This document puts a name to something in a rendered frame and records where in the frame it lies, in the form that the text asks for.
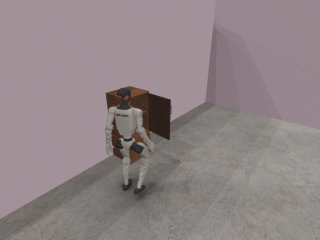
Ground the right robot thigh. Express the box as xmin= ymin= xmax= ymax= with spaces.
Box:
xmin=132 ymin=142 xmax=150 ymax=166

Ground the robot torso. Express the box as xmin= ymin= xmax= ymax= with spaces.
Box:
xmin=114 ymin=105 xmax=137 ymax=151

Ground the robot right forearm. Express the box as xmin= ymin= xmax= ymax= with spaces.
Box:
xmin=140 ymin=127 xmax=152 ymax=146

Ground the robot left upper arm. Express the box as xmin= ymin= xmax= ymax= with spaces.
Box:
xmin=105 ymin=106 xmax=117 ymax=131

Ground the robot left forearm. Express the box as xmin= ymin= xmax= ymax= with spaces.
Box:
xmin=105 ymin=126 xmax=112 ymax=145

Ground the right robot hand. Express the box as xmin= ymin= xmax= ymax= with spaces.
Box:
xmin=147 ymin=143 xmax=155 ymax=154

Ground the cupboard door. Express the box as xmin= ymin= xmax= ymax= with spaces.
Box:
xmin=148 ymin=93 xmax=171 ymax=140

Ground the robot right upper arm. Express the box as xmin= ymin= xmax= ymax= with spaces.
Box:
xmin=132 ymin=108 xmax=143 ymax=134

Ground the left robot hand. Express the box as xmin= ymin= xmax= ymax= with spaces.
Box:
xmin=105 ymin=143 xmax=114 ymax=156

